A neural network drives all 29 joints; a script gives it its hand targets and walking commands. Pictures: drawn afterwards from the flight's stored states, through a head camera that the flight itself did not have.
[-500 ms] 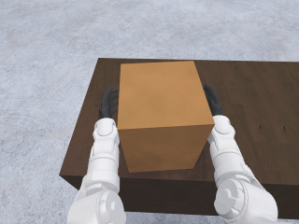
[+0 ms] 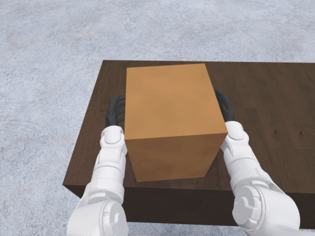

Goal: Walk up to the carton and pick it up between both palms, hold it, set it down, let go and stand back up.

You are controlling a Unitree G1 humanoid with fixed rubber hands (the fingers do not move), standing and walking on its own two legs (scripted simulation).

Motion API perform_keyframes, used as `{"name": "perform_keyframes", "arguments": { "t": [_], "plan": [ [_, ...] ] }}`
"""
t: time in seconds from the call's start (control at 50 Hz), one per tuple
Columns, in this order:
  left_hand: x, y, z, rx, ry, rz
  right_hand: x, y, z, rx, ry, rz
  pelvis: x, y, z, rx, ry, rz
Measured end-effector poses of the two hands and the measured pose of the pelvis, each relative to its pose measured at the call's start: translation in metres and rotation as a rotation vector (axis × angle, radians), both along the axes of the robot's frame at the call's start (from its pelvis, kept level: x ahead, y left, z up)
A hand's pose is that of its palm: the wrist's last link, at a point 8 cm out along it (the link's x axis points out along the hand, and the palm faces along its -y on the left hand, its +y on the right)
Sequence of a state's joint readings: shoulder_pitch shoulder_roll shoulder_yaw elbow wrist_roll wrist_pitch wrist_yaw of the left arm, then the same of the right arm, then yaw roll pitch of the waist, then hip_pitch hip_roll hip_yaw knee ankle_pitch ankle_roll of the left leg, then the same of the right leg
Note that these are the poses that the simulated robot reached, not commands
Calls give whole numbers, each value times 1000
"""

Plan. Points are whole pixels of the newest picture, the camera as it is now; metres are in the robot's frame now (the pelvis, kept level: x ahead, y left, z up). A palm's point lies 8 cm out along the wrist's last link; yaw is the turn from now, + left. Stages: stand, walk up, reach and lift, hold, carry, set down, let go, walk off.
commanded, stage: set down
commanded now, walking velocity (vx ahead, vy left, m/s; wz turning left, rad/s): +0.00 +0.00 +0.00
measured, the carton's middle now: (168, 126) +0.41 +0.02 +0.02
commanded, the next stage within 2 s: none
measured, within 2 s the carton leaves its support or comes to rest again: neither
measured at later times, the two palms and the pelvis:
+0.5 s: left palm (100, 121) +0.40 +0.20 +0.05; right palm (237, 105) +0.46 -0.17 +0.06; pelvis -0.02 -0.01 -0.02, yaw +0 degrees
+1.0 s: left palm (93, 94) +0.41 +0.20 +0.14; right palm (250, 82) +0.46 -0.17 +0.15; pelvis -0.03 -0.02 -0.01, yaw +1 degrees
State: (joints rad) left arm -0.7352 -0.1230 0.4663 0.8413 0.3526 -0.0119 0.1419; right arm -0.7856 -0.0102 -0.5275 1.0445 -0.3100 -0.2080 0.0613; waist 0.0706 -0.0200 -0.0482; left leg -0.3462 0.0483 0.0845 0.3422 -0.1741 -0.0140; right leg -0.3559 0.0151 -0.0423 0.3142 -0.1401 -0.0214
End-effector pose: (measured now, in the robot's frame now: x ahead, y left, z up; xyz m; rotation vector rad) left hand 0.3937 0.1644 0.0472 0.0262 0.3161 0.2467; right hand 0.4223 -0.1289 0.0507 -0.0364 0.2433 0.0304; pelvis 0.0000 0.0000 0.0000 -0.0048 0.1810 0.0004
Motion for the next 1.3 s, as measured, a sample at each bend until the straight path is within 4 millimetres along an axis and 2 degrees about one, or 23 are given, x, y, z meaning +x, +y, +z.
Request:
{"name": "perform_keyframes", "arguments": {
  "t": [0.12, 0.26, 0.48, 0.56, 0.66, 0.82, 1.06, 1.3],
  "plan": [
    [10, 1, -7, 0, 25, 3, 15, 0, -9, -1, 67, 15, -5, 0, -6, -11, 100, -14],
    [16, 8, -10, -7, 25, 10, 33, -1, -9, 0, 66, 24, -8, -2, -14, -21, 186, -14],
    [8, 34, -4, -16, -14, 45, 41, -33, 5, -6, 30, 9, -15, -8, -19, -20, 224, 3],
    [10, 38, 8, -22, -35, 45, 40, -46, 15, 10, 19, -9, -20, -10, -20, -18, 232, 7],
    [18, 34, 35, -26, -72, 19, 38, -54, 35, 21, 9, -15, -26, -14, -20, -12, 223, 6],
    [23, 26, 72, -28, -71, 7, 38, -50, 70, 27, 8, -1, -33, -19, -17, 1, 180, 2],
    [17, 34, 101, -23, -30, 40, 39, -39, 101, 62, 26, -1, -33, -24, -12, -3, 119, 24],
    [20, 36, 143, -5, -45, 11, 39, -56, 135, 65, 6, -28, -24, -23, -7, -7, 68, 36]
  ]
}}
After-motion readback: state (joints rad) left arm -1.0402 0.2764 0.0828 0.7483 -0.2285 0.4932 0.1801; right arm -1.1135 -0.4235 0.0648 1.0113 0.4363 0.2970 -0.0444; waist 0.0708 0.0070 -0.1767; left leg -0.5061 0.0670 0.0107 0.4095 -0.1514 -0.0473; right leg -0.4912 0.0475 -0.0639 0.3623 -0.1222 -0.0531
